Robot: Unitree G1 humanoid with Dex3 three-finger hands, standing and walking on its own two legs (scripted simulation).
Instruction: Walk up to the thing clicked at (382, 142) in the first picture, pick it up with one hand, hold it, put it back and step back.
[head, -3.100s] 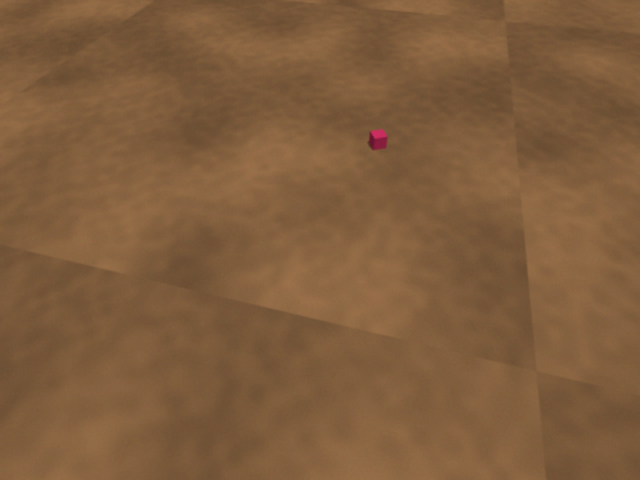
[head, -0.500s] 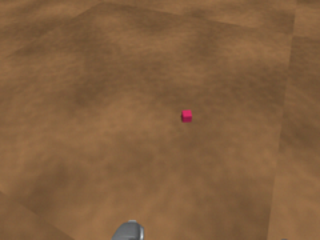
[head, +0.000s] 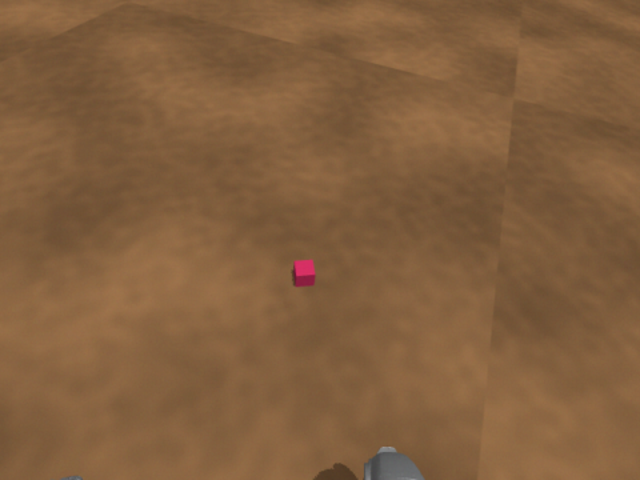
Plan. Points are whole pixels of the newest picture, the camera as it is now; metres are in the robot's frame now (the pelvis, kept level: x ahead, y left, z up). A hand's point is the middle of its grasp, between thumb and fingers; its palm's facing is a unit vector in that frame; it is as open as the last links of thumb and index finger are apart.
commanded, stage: walk up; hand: left
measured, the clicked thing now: (304, 273) +0.93 -0.01 -0.73
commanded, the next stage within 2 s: none
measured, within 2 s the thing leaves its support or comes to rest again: neither
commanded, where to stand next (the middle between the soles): +0.57 -0.34 m, yaw +6 degrees
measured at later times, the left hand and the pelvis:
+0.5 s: hand (221, 457) +0.19 +0.13 -0.15, palm faces +0.06 -0.94 -0.33, open 7.4 cm; pelvis +0.18 -0.15 +0.00, yaw +2 degrees
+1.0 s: hand (309, 336) +0.37 +0.01 -0.14, palm faces +0.02 -0.90 -0.43, open 7.4 cm; pelvis +0.32 -0.30 -0.02, yaw +2 degrees
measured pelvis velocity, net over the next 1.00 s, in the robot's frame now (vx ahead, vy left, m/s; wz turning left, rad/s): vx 0.32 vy -0.30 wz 0.03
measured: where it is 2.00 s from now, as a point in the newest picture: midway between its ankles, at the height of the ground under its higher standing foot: (425, 390)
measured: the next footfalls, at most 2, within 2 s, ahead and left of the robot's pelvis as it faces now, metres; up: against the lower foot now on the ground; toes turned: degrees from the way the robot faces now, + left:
right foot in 0.08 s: +0.18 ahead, -0.22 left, +0.00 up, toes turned -5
left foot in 0.52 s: +0.33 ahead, -0.04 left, +0.00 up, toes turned +8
